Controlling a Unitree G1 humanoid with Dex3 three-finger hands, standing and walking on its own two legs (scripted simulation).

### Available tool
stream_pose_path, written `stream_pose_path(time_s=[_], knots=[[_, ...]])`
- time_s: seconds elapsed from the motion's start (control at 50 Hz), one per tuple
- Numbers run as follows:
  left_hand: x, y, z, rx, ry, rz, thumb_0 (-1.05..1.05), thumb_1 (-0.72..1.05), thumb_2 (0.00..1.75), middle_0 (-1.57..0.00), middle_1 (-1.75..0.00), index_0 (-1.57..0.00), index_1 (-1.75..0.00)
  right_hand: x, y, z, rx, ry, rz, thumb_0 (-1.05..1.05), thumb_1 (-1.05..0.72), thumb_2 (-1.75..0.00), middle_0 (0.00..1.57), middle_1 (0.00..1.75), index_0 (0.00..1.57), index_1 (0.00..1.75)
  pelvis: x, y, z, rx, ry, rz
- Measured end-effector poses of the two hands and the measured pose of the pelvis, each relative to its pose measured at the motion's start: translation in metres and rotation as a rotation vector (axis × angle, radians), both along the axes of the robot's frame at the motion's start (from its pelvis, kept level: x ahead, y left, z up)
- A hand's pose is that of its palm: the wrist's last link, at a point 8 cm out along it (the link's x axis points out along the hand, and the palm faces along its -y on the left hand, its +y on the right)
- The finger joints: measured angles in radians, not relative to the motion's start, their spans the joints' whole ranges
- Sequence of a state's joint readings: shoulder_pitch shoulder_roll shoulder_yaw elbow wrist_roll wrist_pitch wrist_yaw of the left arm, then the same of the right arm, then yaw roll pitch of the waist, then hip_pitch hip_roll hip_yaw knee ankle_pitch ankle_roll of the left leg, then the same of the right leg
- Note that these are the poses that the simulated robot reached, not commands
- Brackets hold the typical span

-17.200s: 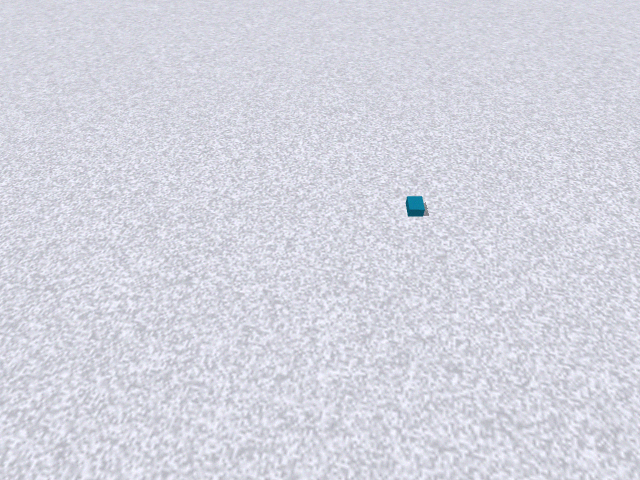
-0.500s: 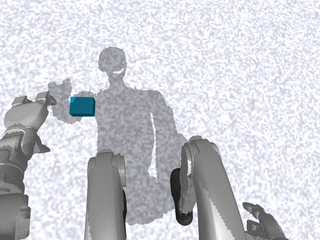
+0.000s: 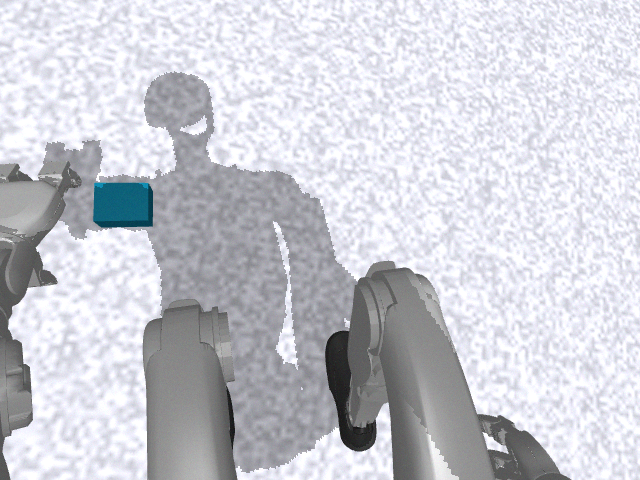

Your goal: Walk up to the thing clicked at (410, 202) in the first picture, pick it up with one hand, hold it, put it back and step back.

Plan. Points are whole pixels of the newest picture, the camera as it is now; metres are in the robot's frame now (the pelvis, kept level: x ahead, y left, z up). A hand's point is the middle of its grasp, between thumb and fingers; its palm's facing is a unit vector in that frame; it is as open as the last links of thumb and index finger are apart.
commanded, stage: rise first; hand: left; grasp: from above
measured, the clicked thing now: (124, 205) +0.51 +0.23 -0.33
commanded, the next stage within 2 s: none
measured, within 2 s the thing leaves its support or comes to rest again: neither
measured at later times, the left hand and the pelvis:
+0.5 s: hand (56, 227) +0.45 +0.29 -0.21, palm faces -0.49 -0.01 -0.87, open 12.8 cm; pelvis +0.01 +0.00 -0.02, yaw -1 degrees
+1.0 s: hand (63, 218) +0.46 +0.28 -0.21, palm faces -0.47 -0.01 -0.89, open 12.6 cm; pelvis +0.00 +0.00 -0.02, yaw -2 degrees
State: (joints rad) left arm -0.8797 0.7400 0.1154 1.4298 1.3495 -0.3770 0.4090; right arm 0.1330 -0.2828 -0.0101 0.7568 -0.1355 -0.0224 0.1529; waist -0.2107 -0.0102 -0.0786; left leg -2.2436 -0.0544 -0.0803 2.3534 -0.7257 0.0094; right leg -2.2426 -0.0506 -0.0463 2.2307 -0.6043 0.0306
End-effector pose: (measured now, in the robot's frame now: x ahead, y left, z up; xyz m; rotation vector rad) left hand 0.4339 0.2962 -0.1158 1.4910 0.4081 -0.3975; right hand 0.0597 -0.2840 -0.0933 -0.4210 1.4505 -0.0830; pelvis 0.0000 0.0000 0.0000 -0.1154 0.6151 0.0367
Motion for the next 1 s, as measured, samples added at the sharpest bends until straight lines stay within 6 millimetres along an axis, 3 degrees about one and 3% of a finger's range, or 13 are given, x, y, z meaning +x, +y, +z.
stream_pose_path(time_s=[0.24,0.48,1.0], knots=[[0.014,-0.006,-0.019,0.019,-0.017,-0.024,0.00,-0.34,0.86,-0.21,-0.86,-0.23,-0.84,-0.005,-0.001,-0.012,-0.004,0.036,0.019,0.01,-0.91,-0.90,0.20,0.30,0.20,0.30,0.003,-0.002,-0.014,-0.001,0.003,-0.007],[0.023,-0.008,-0.032,0.028,-0.011,-0.009,0.00,-0.28,0.81,-0.26,-0.83,-0.28,-0.80,-0.006,0.001,-0.013,0.001,0.060,0.025,0.01,-0.91,-0.90,0.20,0.30,0.20,0.30,0.008,-0.002,-0.015,-0.007,0.018,-0.009],[0.034,-0.014,-0.037,0.016,-0.034,-0.032,0.00,-0.26,0.81,-0.31,-0.78,-0.31,-0.77,-0.016,0.001,-0.011,-0.018,0.066,0.040,0.01,-0.91,-0.90,0.20,0.30,0.20,0.30,0.004,0.000,-0.023,-0.023,-0.001,-0.017]])
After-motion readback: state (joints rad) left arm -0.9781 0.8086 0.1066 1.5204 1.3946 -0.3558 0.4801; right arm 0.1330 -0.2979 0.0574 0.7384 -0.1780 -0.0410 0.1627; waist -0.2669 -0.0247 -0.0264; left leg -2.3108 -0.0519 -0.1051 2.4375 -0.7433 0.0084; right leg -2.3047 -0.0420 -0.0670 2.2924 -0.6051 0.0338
